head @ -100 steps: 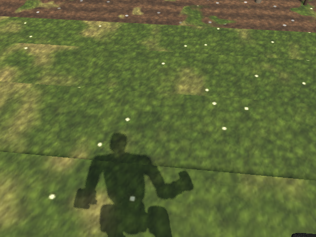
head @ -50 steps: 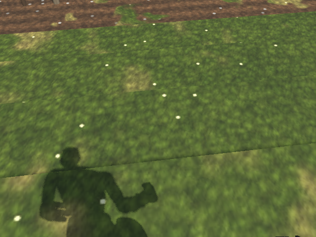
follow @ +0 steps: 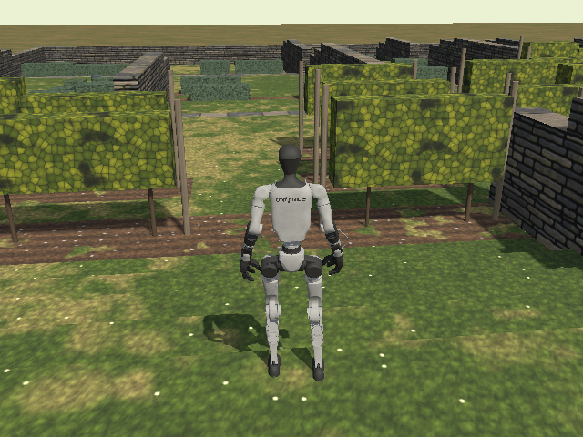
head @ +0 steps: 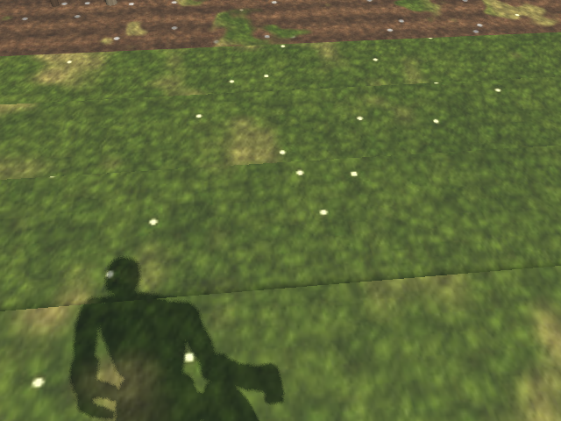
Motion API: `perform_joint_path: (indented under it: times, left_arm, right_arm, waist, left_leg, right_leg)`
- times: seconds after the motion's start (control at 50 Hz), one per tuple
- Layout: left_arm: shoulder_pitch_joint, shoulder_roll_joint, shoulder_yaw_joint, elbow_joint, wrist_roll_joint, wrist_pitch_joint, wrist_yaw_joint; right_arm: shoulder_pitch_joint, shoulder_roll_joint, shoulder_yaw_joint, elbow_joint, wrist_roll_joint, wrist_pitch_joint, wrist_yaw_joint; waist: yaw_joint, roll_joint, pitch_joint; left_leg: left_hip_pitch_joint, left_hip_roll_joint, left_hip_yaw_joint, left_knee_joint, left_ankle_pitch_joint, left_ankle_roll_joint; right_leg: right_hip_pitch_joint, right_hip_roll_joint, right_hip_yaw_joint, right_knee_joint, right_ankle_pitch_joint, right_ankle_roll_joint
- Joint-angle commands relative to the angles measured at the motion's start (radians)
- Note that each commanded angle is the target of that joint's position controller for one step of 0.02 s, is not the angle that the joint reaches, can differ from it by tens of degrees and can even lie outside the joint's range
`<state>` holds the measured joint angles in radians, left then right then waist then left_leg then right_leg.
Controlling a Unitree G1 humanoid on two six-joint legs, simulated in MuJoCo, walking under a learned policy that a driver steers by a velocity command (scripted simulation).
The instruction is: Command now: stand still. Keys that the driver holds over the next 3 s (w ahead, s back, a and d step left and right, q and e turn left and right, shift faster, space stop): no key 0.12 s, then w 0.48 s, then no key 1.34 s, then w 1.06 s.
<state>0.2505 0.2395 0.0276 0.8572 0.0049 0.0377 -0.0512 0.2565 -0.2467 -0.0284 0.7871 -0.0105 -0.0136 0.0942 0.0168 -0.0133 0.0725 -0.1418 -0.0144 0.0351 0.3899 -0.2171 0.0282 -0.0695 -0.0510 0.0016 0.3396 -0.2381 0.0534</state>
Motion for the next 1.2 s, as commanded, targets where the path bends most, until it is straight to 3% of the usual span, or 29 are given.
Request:
perform_joint_path:
  times: [0.02,0.16,0.2,0.28,0.36,0.4,0.42,0.48,0.54,0.58,0.64,0.66,0.68,0.72,0.76,0.82,0.86,0.88,0.9,0.92,0.94,0.98,1.02,1.04,1.06,1.1,1.16,1.18,1.2]
  left_arm:
    - [0.032,0.095,0.022,-0.018,0.0,-0.004,0.002]
    - [0.065,0.111,0.03,0.045,0.014,0.006,0.008]
    - [0.077,0.139,0.049,0.046,0.047,-0.004,0.027]
    - [-0.018,0.042,0.03,-0.013,0.069,-0.091,0.067]
    - [0.149,0.041,0.032,0.035,0.053,-0.145,0.049]
    - [0.355,0.119,0.046,0.067,0.072,-0.165,0.058]
    - [0.374,0.141,0.04,0.049,0.077,-0.177,0.058]
    - [0.257,0.046,-0.001,0.027,0.07,-0.183,0.044]
    - [0.239,0.001,-0.023,0.029,0.062,-0.166,0.062]
    - [0.275,0.009,-0.025,0.048,0.098,-0.162,0.07]
    - [0.444,-0.023,-0.036,0.133,0.098,-0.188,0.097]
    - [0.572,-0.051,-0.038,0.174,0.067,-0.185,0.121]
    - [0.58,-0.065,-0.05,0.159,0.036,-0.182,0.141]
    - [0.497,-0.019,-0.054,0.119,0.077,-0.15,0.109]
    - [0.343,0.001,-0.053,0.047,0.063,-0.161,0.065]
    - [0.461,0.037,-0.048,0.097,0.019,-0.133,0.09]
    - [0.487,0.065,-0.049,0.133,0.039,-0.08,0.061]
    - [0.579,0.035,-0.06,0.17,0.091,-0.062,-0.005]
    - [0.763,-0.103,-0.082,0.175,0.065,-0.072,-0.048]
    - [0.515,0.036,-0.052,0.103,0.031,-0.076,-0.061]
    - [0.282,0.059,-0.042,0.005,0.023,-0.087,-0.072]
    - [0.185,0.028,-0.045,-0.063,0.022,-0.114,-0.045]
    - [0.344,-0.112,-0.077,0.027,0.027,-0.113,-0.021]
    - [0.38,-0.091,-0.072,0.041,0.045,-0.105,-0.029]
    - [0.416,-0.029,-0.047,0.072,0.051,-0.111,-0.042]
    - [0.367,0.005,-0.028,0.069,0.028,-0.097,-0.062]
    - [0.347,0.099,0.01,0.063,0.004,-0.117,-0.042]
    - [0.129,0.148,0.009,0.006,-0.01,-0.12,-0.039]
    - [0.012,0.15,0.01,-0.034,0.003,-0.121,-0.041]
  right_arm:
    - [0.036,-0.119,-0.031,-0.033,0.0,-0.003,-0.003]
    - [0.106,-0.144,-0.046,0.025,-0.009,0.015,-0.015]
    - [0.147,-0.196,-0.071,0.039,-0.033,0.007,-0.039]
    - [0.118,-0.116,-0.039,0.006,-0.024,-0.053,-0.107]
    - [0.028,-0.156,-0.039,0.002,-0.046,-0.015,-0.112]
    - [-0.075,-0.032,-0.013,-0.06,-0.092,-0.024,-0.094]
    - [-0.111,-0.014,-0.011,-0.068,-0.087,-0.051,-0.089]
    - [-0.021,-0.077,-0.043,-0.026,-0.068,-0.088,-0.1]
    - [-0.096,0.004,-0.023,-0.06,-0.064,-0.066,-0.067]
    - [-0.036,0.049,-0.004,-0.06,-0.078,-0.071,-0.032]
    - [-0.181,0.019,-0.005,-0.136,-0.078,-0.067,-0.061]
    - [-0.246,0.03,0.002,-0.145,-0.07,-0.071,-0.075]
    - [-0.277,0.054,0.015,-0.128,-0.069,-0.073,-0.071]
    - [-0.227,0.084,0.039,-0.079,-0.066,-0.057,-0.046]
    - [-0.143,-0.039,0.006,-0.08,-0.076,-0.032,-0.031]
    - [-0.142,-0.077,0.004,-0.011,-0.085,-0.011,-0.044]
    - [0.176,-0.085,-0.014,0.137,-0.066,-0.029,-0.072]
    - [0.5,-0.162,-0.061,0.242,-0.055,-0.031,-0.084]
    - [0.598,-0.255,-0.086,0.224,-0.024,-0.024,-0.057]
    - [0.563,-0.187,-0.065,0.195,-0.08,-0.029,-0.034]
    - [0.374,-0.215,-0.068,0.165,-0.092,-0.036,-0.029]
    - [0.079,-0.131,-0.018,0.092,-0.03,-0.052,0.001]
    - [-0.017,-0.037,0.014,0.074,-0.055,-0.099,-0.018]
    - [-0.053,-0.042,0.016,0.082,-0.042,-0.119,-0.023]
    - [-0.139,-0.055,0.015,0.045,-0.026,-0.146,-0.038]
    - [-0.13,-0.128,0.01,0.077,-0.017,-0.145,-0.037]
    - [0.006,-0.068,0.017,0.129,0.025,-0.091,0.019]
    - [0.198,-0.056,-0.001,0.147,0.047,-0.069,0.018]
    - [0.293,-0.118,-0.027,0.173,0.046,-0.049,-0.003]
  waist:
    - [-0.002,0.02,-0.034]
    - [-0.014,0.021,0.006]
    - [-0.027,0.065,0.07]
    - [-0.033,0.132,0.07]
    - [0.047,0.075,0.029]
    - [0.141,-0.155,0.015]
    - [0.179,-0.128,0.095]
    - [0.069,-0.029,0.1]
    - [0.045,-0.033,0.109]
    - [0.026,-0.029,0.077]
    - [0.108,-0.024,0.077]
    - [0.17,-0.005,0.069]
    - [0.187,0.011,0.046]
    - [0.127,-0.033,0.035]
    - [0.02,0.019,0.067]
    - [0.086,0.067,0.1]
    - [-0.029,0.147,-0.002]
    - [-0.123,0.275,-0.145]
    - [-0.058,0.414,-0.569]
    - [-0.173,0.247,-0.543]
    - [-0.132,0.125,-0.409]
    - [0.017,0.007,-0.141]
    - [0.129,0.01,0.014]
    - [0.174,0.068,0.018]
    - [0.181,-0.027,-0.021]
    - [0.182,0.099,-0.043]
    - [0.149,-0.028,-0.092]
    - [-0.027,-0.135,-0.102]
    - [-0.088,-0.114,-0.069]
  left_leg:
    - [0.122,0.026,-0.031,-0.058,0.26,-0.023]
    - [0.114,0.022,-0.037,-0.123,-0.063,0.002]
    - [0.066,0.107,-0.155,-0.195,-0.417,0.095]
    - [0.021,0.354,-0.403,-0.306,-0.4,0.265]
    - [-0.138,0.197,-0.179,-0.158,-0.343,0.215]
    - [-0.409,-0.009,-0.009,0.364,-0.262,0.074]
    - [-0.602,-0.026,-0.155,0.546,-0.344,0.076]
    - [-0.614,0.059,-0.141,0.733,-0.226,0.084]
    - [-0.477,0.1,-0.055,0.575,-0.086,0.056]
    - [-0.366,0.078,-0.042,0.647,0.1,0.038]
    - [-0.76,0.174,-0.198,0.39,0.398,-0.006]
    - [-0.949,0.171,-0.178,0.257,0.461,-0.04]
    - [-0.862,0.159,-0.13,0.077,0.625,-0.051]
    - [-0.315,0.121,-0.021,0.052,0.951,-0.006]
    - [-0.085,0.142,-0.06,0.19,0.877,0.017]
    - [-0.235,0.195,-0.099,-0.139,0.782,0.0]
    - [0.174,0.182,-0.012,-0.336,1.041,-0.01]
    - [0.634,0.246,-0.005,-0.143,1.279,0.085]
    - [1.092,0.437,-0.111,0.337,1.723,0.347]
    - [1.024,0.493,-0.252,0.341,1.778,0.406]
    - [0.788,0.471,-0.223,0.25,1.483,0.344]
    - [0.141,0.475,-0.229,0.059,0.906,0.307]
    - [-0.428,0.337,-0.078,-0.144,0.845,0.281]
    - [-0.526,0.274,-0.031,-0.117,0.784,0.261]
    - [-0.555,0.186,0.044,-0.075,0.592,0.202]
    - [-0.59,0.187,-0.019,-0.082,0.614,0.173]
    - [-0.372,0.19,-0.079,0.064,0.271,0.091]
    - [-0.229,0.099,-0.019,0.042,-0.087,0.013]
    - [-0.19,0.046,0.007,0.036,-0.222,0.0]
  right_leg:
    - [-0.112,0.034,-0.044,-0.073,0.111,-0.012]
    - [-0.116,0.044,-0.058,-0.087,-0.052,-0.031]
    - [-0.181,0.037,-0.058,-0.015,-0.245,-0.069]
    - [-0.193,0.008,-0.012,0.2,-0.173,-0.137]
    - [0.176,0.049,-0.082,-0.045,0.033,-0.15]
    - [0.307,-0.21,0.346,-0.144,-0.15,-0.317]
    - [0.32,-0.305,0.484,-0.236,-0.216,-0.39]
    - [0.228,-0.261,0.275,-0.241,-0.14,-0.347]
    - [0.061,-0.177,0.13,-0.263,0.02,-0.292]
    - [-0.085,-0.136,0.058,-0.142,0.144,-0.28]
    - [0.256,-0.169,0.142,0.039,0.171,-0.266]
    - [0.438,-0.175,0.171,0.12,0.196,-0.254]
    - [0.327,-0.091,0.119,0.192,0.135,-0.218]
    - [-0.251,-0.007,0.06,0.202,-0.037,-0.194]
    - [-0.514,-0.042,0.103,0.232,-0.157,-0.194]
    - [-0.152,-0.062,0.162,0.462,-0.173,-0.112]
    - [-0.201,0.026,0.091,0.815,-0.128,-0.062]
    - [-0.438,0.084,0.035,1.152,-0.281,0.005]
    - [-0.632,0.13,0.006,1.668,-0.745,0.051]
    - [-0.84,0.137,0.049,1.897,-0.795,0.083]
    - [-0.951,0.079,0.001,1.833,-0.726,0.06]
    - [-0.859,-0.06,0.054,1.495,-0.602,0.04]
    - [-0.428,-0.119,0.089,1.118,-0.246,0.016]
    - [-0.318,-0.112,0.069,1.04,-0.099,0.019]
    - [-0.224,-0.117,0.061,0.682,0.233,0.009]
    - [-0.049,-0.063,-0.012,0.523,0.288,0.042]
    - [-0.004,-0.063,0.009,0.297,0.402,0.003]
    - [-0.111,-0.122,0.054,0.198,0.434,-0.07]
    - [-0.19,-0.115,0.059,0.158,0.242,-0.12]
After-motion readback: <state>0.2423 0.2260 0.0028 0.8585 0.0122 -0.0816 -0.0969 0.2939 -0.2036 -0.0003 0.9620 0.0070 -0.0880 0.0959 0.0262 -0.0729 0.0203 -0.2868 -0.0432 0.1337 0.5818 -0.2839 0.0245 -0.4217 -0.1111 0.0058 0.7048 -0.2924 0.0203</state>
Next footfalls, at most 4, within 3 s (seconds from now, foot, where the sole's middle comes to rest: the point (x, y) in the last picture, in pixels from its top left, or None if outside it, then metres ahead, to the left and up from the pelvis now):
0.88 left None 0.43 0.11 -0.97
1.14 right None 0.46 -0.13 -0.97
2.58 left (256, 328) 0.82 0.10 -0.97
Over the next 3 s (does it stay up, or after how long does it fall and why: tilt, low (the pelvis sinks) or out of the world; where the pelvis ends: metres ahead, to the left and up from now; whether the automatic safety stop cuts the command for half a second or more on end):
stays up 0.86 0.02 -0.22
